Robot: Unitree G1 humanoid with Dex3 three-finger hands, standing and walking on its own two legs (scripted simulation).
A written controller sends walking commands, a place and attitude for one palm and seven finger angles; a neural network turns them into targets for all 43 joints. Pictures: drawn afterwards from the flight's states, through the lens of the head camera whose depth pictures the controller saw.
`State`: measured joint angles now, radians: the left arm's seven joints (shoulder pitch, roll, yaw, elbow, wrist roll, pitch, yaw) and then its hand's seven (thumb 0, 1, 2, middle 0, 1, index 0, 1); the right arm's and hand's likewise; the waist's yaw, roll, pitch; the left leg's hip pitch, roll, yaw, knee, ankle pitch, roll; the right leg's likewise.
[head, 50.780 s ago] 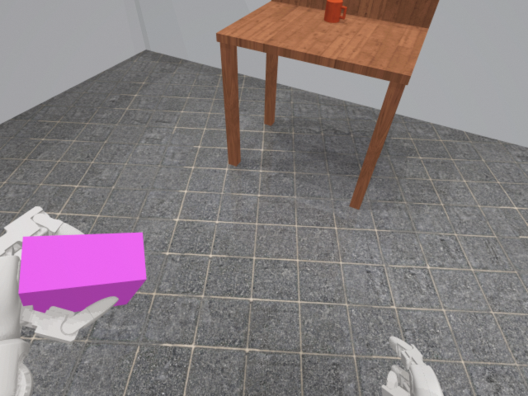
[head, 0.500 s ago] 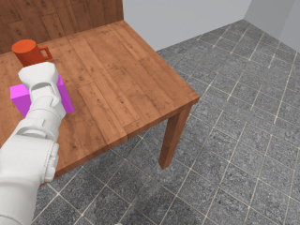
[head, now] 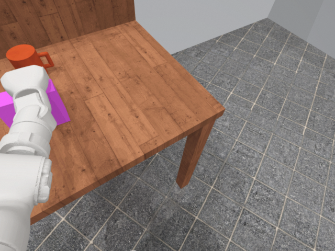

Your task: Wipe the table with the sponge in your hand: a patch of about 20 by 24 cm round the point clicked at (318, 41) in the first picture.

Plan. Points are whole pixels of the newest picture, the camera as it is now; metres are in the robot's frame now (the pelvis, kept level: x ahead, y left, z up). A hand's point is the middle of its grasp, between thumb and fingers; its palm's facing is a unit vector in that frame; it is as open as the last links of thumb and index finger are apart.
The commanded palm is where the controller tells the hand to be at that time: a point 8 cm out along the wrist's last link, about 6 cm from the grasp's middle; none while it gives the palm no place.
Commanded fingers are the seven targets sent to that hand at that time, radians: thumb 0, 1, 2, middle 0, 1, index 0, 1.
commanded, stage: slide back across to the first lane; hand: left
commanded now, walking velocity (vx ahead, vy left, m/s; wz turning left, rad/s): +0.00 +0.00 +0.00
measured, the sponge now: (38, 113) +0.47 +0.31 +0.03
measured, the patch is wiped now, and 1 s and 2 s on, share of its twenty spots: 1.00 1.00 1.00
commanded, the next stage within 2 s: wipe back along the first lane in 0.36 s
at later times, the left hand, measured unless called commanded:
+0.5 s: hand (11, 112) +0.44 +0.34 +0.07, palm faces -0.15 -0.03 -0.99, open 9.7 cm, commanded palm +0.43 +0.33 +0.13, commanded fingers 0.00 0.10 1.30 -1.20 -1.60 -1.20 -1.60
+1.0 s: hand (17, 127) +0.40 +0.32 +0.07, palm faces -0.10 -0.01 -1.00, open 9.7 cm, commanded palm +0.37 +0.30 +0.11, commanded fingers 0.00 0.10 1.30 -1.20 -1.60 -1.20 -1.60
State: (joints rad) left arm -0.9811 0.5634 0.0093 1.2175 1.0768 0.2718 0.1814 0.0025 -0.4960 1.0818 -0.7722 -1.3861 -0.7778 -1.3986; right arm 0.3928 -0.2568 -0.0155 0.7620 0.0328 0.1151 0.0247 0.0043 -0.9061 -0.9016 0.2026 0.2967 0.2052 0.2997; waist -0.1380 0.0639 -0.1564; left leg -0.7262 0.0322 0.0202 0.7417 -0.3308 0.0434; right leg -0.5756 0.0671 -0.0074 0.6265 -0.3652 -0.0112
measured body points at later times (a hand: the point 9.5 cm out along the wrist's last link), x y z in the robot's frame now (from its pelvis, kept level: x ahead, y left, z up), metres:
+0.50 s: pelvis +0.01 -0.01 +0.01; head +0.08 -0.01 +0.45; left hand +0.44 +0.34 +0.13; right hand +0.07 -0.29 -0.12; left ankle +0.00 +0.09 -0.71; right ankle -0.05 -0.12 -0.71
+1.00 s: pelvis +0.00 -0.01 +0.01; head +0.05 -0.02 +0.46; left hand +0.40 +0.31 +0.12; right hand +0.09 -0.27 -0.12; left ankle +0.00 +0.09 -0.71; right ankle -0.05 -0.12 -0.71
